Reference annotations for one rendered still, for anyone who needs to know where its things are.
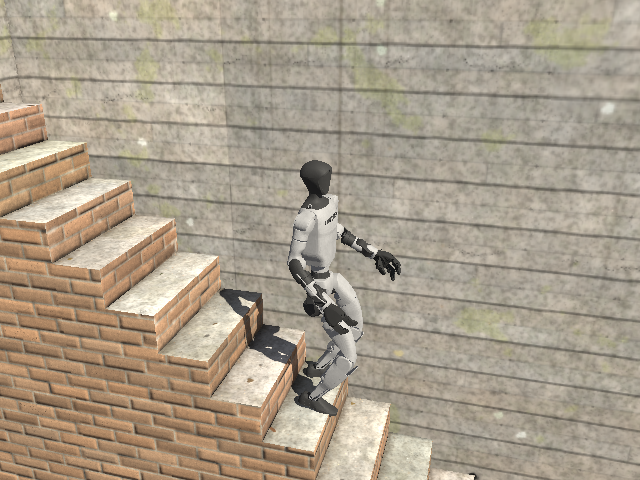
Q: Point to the robot right hand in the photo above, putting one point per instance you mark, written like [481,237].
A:
[334,314]

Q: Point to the right robot forearm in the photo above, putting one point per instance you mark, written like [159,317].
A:
[295,267]

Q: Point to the humanoid robot torso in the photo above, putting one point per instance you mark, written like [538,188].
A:
[321,245]

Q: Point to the left robot upper arm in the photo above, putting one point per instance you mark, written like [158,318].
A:
[340,228]

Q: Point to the left robot forearm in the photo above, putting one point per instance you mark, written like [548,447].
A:
[358,244]

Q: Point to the robot left hand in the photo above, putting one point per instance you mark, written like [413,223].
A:
[383,259]

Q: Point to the right robot upper arm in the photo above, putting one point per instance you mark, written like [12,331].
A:
[302,227]

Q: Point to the right robot foot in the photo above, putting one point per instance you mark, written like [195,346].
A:
[320,405]

